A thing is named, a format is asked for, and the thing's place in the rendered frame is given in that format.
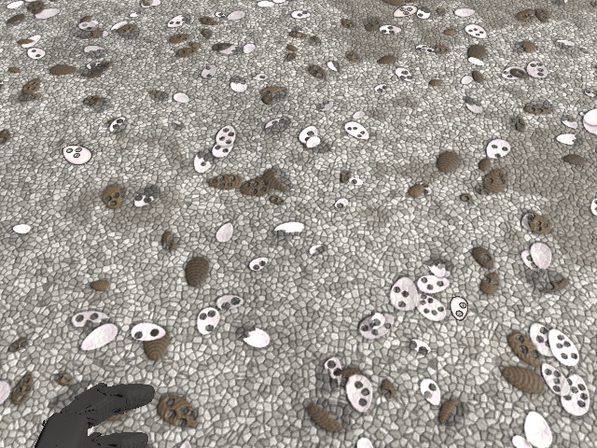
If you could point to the robot left hand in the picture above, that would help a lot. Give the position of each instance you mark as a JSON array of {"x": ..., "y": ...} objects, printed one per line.
[{"x": 69, "y": 427}]

